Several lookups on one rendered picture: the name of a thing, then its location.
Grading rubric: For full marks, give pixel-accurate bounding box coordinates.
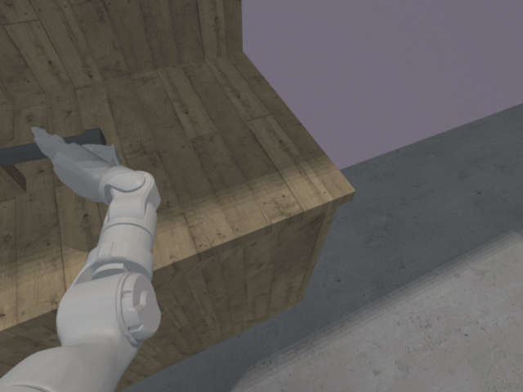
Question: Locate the robot left forearm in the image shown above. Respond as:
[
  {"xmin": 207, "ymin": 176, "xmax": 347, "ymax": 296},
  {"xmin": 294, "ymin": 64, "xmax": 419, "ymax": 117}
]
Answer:
[{"xmin": 56, "ymin": 165, "xmax": 161, "ymax": 343}]

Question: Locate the robot left hand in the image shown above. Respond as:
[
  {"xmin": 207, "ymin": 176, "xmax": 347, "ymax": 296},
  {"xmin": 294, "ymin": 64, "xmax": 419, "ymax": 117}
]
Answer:
[{"xmin": 31, "ymin": 127, "xmax": 121, "ymax": 203}]

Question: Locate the tap lever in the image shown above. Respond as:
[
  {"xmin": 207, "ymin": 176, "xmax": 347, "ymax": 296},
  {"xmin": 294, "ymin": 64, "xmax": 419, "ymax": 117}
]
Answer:
[{"xmin": 0, "ymin": 127, "xmax": 106, "ymax": 166}]

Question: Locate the left robot upper arm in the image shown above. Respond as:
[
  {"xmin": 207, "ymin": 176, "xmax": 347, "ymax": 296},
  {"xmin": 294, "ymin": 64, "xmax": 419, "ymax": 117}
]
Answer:
[{"xmin": 0, "ymin": 271, "xmax": 161, "ymax": 392}]

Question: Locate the counter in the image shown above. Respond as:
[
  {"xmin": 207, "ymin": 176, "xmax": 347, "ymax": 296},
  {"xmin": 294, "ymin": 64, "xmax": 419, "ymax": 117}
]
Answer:
[{"xmin": 0, "ymin": 0, "xmax": 355, "ymax": 392}]

